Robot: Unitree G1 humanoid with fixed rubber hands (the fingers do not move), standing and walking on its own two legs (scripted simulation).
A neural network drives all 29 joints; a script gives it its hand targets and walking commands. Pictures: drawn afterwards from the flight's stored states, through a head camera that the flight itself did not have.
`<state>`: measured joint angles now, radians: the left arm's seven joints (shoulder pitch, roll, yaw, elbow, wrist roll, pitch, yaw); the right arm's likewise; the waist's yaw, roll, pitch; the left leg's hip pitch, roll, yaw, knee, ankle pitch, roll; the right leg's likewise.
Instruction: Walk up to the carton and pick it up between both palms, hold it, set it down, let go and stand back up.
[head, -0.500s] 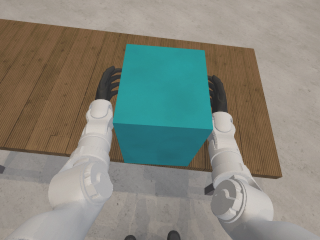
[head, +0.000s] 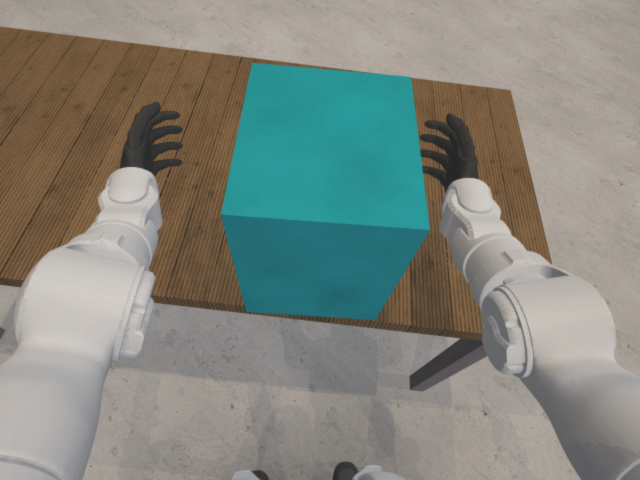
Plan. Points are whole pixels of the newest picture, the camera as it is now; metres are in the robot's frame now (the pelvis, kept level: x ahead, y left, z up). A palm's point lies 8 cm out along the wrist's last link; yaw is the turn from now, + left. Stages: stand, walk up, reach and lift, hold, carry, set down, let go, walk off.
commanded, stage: set down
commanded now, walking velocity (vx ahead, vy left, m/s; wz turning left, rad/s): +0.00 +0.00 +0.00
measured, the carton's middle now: (320, 205) +0.45 -0.01 +0.02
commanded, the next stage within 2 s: none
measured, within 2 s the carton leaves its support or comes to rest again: neither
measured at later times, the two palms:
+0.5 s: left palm (124, 105) +0.48 +0.20 +0.16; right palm (491, 127) +0.46 -0.19 +0.16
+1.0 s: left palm (125, 75) +0.48 +0.19 +0.20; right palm (524, 100) +0.45 -0.21 +0.20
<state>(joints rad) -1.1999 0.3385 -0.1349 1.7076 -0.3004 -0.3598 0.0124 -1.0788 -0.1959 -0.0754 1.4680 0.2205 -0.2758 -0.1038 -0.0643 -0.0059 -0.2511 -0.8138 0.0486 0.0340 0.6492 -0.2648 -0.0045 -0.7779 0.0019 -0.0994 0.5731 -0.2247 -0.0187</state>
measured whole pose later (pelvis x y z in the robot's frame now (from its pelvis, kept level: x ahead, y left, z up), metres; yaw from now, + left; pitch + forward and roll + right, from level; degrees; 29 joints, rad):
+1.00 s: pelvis +0.00 -0.01 +0.03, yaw -1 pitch +13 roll -1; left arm -1.24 0.41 -0.11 1.40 -0.31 0.05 -0.02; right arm -1.15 -0.28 0.07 1.23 0.39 0.10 -0.15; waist -0.07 -0.02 -0.16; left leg -0.47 0.05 0.06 0.42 -0.18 -0.01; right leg -0.45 0.02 -0.08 0.35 -0.14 -0.02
